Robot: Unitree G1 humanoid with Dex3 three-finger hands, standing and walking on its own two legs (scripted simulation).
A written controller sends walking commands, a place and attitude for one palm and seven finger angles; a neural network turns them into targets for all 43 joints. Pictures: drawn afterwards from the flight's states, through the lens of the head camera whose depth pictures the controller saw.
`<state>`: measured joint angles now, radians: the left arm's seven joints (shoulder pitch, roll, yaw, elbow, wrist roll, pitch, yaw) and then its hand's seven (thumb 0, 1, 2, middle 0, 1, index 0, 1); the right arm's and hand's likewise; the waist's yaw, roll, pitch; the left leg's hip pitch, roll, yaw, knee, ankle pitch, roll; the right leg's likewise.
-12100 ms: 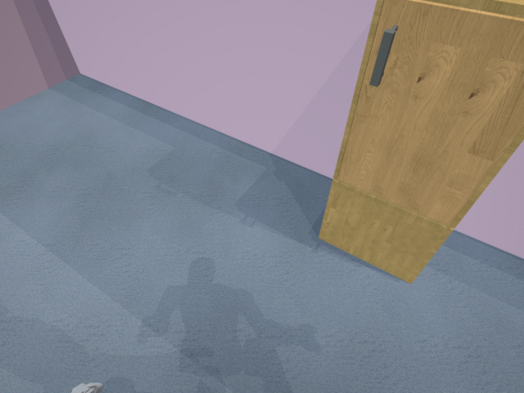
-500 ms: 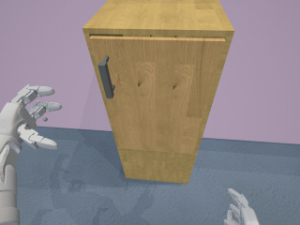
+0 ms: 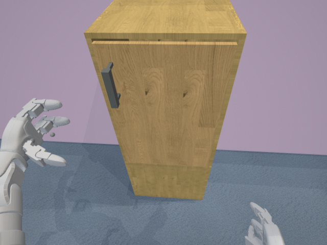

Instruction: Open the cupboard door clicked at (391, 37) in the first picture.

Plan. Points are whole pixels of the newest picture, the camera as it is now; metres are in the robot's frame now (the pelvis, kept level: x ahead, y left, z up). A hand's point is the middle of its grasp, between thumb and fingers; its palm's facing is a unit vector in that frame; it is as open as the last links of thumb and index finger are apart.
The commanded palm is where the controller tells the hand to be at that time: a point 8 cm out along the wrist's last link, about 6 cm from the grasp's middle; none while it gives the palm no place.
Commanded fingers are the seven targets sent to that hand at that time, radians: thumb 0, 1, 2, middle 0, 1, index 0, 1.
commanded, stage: move the hooked fingers beside the handle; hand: left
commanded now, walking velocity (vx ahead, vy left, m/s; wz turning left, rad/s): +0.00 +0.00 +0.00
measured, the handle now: (112, 85) +0.52 +0.21 +0.13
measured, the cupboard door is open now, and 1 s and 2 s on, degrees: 0 0 0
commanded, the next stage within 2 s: none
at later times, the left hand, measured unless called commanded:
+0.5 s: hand (63, 120) +0.34 +0.27 +0.15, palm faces +0.07 -1.00 -0.04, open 14.0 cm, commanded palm +0.31 +0.32 +0.15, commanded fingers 0.00 -0.50 0.30 -0.30 -1.20 -0.30 -1.20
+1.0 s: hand (70, 106) +0.39 +0.28 +0.15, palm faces +0.05 -1.00 -0.02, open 14.0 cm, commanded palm +0.37 +0.33 +0.14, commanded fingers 0.00 -0.50 0.30 -0.30 -1.20 -0.30 -1.20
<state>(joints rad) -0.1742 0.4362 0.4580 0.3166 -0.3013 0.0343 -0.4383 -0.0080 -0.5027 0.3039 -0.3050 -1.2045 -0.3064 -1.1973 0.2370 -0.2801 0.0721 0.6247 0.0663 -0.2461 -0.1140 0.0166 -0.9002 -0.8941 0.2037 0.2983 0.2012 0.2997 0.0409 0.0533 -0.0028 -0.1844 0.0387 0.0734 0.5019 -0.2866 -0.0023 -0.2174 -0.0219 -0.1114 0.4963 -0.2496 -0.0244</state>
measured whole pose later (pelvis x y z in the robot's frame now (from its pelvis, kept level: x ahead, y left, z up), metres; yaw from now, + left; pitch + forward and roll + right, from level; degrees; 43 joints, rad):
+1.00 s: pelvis +0.00 +0.01 +0.00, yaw -1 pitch +4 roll +0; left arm -0.56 0.53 0.46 0.80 -0.22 -0.09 -0.44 -0.01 -0.50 0.30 -0.30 -1.20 -0.31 -1.20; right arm 0.33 -0.30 0.06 0.64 0.06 -0.17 -0.10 0.01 -0.90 -0.89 0.20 0.30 0.20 0.30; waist -0.03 0.02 -0.02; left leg -0.31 0.03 0.09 0.56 -0.30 0.01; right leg -0.35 -0.03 -0.09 0.54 -0.25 -0.01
